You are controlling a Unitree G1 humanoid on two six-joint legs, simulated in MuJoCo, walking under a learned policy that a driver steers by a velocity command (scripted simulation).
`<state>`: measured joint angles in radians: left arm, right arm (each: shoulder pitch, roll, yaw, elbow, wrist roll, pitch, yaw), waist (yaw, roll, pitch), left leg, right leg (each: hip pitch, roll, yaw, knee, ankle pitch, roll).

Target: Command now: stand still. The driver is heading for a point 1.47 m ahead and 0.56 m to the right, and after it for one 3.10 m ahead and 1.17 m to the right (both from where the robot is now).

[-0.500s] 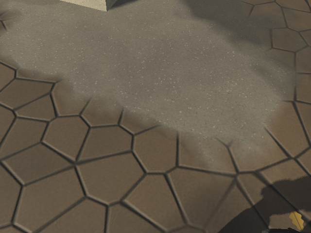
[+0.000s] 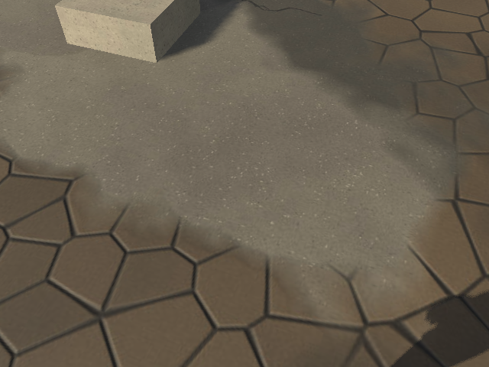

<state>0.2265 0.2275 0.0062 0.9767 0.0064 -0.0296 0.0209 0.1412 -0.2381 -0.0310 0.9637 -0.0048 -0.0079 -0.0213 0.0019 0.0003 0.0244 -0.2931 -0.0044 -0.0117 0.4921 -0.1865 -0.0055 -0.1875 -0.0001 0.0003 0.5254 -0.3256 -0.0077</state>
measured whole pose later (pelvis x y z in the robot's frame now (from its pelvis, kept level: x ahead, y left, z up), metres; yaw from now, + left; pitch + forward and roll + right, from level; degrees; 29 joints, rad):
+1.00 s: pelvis +0.02 -0.02 +0.00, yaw +1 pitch -1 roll +0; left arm 0.29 0.21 0.00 1.08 0.01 -0.01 0.02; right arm 0.17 -0.22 -0.03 1.15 0.00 0.02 -0.05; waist 0.00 0.00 0.03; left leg -0.25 0.03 -0.04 0.45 -0.19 -0.04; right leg -0.12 0.03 -0.03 0.44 -0.31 -0.04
